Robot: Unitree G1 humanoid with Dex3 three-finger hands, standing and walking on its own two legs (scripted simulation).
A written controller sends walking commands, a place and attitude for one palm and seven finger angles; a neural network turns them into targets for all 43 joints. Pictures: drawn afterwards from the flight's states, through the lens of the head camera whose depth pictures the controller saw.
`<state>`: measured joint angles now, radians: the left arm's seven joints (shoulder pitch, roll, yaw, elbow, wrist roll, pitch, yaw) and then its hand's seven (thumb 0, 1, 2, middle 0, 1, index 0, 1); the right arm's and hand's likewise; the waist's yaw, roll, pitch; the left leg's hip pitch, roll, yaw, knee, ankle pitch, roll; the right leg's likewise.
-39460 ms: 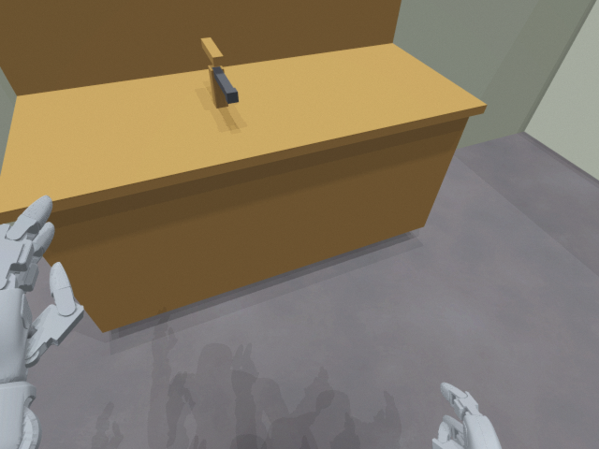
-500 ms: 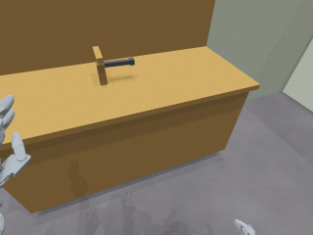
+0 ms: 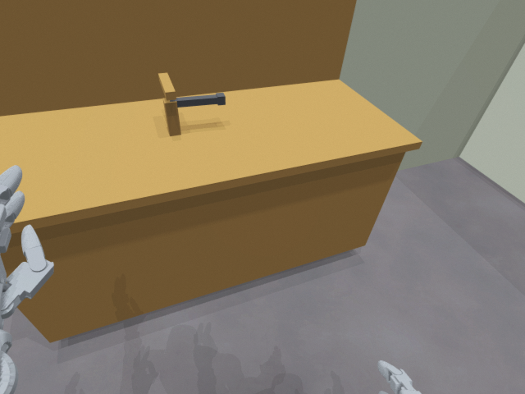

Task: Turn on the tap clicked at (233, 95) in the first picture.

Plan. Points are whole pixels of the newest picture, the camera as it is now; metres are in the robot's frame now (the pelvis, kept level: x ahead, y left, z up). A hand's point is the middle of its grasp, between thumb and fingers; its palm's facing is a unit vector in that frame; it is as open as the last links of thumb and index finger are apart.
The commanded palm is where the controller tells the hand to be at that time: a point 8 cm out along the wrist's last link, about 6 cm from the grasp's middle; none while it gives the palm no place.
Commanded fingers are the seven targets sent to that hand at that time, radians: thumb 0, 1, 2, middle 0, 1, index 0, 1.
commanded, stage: stop stepping back and stand still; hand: left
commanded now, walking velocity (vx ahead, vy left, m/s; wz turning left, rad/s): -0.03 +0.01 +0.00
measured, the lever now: (220, 98) +0.95 +0.14 +0.03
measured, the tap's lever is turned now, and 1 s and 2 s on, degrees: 86 86 86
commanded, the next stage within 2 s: stand and check the lever's angle in 0.20 s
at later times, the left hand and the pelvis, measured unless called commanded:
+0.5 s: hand (77, 262) +0.24 +0.24 +0.15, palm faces +0.41 -0.84 -0.35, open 7.4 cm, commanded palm +0.18 +0.28 +0.17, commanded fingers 0.00 0.90 0.90 -0.20 -0.30 -0.20 -0.30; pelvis +0.03 +0.00 -0.01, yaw +2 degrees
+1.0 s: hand (63, 254) +0.25 +0.26 +0.15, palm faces +0.40 -0.86 -0.33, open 7.4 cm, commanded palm +0.20 +0.30 +0.17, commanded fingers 0.00 0.90 0.90 -0.20 -0.30 -0.20 -0.30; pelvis +0.04 +0.01 +0.00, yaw +1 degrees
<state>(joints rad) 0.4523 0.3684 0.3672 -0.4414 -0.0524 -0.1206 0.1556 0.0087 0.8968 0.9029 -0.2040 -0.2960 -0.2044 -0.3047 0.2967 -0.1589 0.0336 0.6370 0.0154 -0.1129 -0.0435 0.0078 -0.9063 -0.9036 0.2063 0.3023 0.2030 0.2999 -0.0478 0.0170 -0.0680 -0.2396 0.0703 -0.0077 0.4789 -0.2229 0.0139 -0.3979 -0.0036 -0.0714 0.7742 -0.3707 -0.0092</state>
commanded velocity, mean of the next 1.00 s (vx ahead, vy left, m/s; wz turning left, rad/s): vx -0.01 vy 0.01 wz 0.00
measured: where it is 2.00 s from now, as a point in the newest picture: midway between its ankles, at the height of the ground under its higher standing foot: outside the picture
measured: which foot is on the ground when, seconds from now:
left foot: down 0.00-1.00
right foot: up 0.00-0.04, down 0.06-1.00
